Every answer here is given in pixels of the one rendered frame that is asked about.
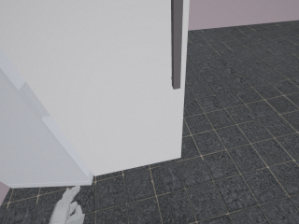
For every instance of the handle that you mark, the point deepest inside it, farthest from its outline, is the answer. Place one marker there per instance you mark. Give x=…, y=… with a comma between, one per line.
x=176, y=41

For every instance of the fridge door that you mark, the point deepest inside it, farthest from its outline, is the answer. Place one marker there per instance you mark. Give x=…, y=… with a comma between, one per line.
x=103, y=71

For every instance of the robot left hand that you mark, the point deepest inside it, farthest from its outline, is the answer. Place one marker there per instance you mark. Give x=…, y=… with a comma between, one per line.
x=63, y=209

